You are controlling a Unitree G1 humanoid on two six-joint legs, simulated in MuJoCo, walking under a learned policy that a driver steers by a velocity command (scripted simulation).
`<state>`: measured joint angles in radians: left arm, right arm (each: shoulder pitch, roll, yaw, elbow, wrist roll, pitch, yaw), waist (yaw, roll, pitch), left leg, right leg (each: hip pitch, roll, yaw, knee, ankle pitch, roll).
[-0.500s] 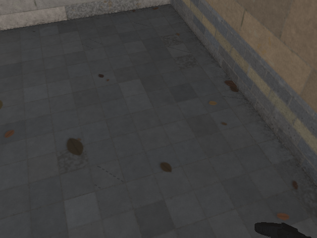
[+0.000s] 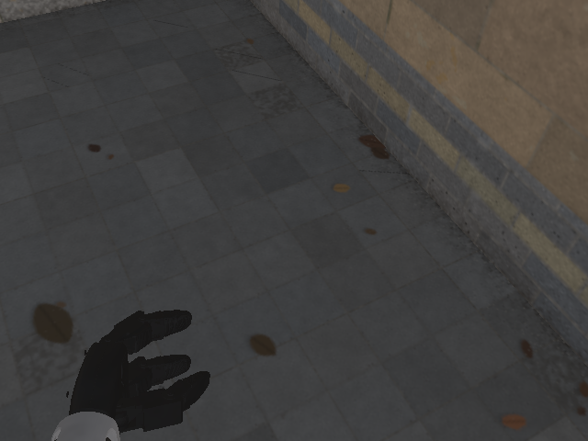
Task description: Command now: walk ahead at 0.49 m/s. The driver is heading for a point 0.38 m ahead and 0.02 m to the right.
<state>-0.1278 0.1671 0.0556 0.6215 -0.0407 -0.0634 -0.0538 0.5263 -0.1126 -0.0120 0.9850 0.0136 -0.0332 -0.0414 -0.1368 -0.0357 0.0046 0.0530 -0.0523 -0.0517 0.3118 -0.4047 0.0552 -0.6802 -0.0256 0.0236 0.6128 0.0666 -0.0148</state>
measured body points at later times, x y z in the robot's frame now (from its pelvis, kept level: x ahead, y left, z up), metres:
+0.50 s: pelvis +0.27 -0.03 +0.01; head +0.30 -0.03 +0.46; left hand +0.26 +0.23 -0.14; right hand +0.48 -0.25 -0.08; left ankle +0.44 +0.09 -0.70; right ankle +0.20 -0.11 -0.73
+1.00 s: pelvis +0.35 -0.03 +0.01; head +0.36 -0.04 +0.46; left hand +0.40 +0.22 -0.14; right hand +0.45 -0.27 -0.14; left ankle +0.42 +0.08 -0.73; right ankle +0.34 -0.16 -0.73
